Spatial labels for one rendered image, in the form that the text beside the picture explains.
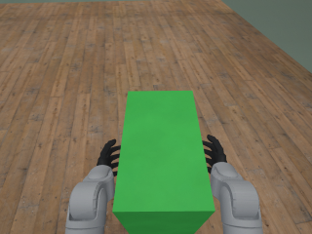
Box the right robot hand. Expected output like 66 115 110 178
202 135 227 173

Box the right robot forearm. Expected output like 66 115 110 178
210 162 263 234

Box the left robot hand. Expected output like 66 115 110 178
97 138 121 176

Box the left robot forearm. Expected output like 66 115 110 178
64 165 115 234

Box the carton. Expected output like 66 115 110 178
112 91 215 234

